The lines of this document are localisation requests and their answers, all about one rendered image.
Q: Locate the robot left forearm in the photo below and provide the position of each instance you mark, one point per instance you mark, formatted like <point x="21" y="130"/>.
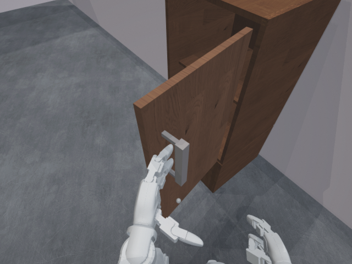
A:
<point x="139" y="247"/>

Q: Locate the cupboard door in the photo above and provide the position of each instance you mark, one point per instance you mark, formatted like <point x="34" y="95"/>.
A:
<point x="194" y="105"/>

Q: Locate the left robot thigh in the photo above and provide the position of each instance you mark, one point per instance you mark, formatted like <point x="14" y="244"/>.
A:
<point x="162" y="258"/>

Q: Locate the left robot hand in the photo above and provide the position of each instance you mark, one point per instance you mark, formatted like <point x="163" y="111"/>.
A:
<point x="148" y="198"/>

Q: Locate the right robot hand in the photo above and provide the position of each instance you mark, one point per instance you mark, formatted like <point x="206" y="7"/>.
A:
<point x="270" y="250"/>

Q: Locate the handle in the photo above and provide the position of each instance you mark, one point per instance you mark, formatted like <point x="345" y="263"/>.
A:
<point x="181" y="158"/>

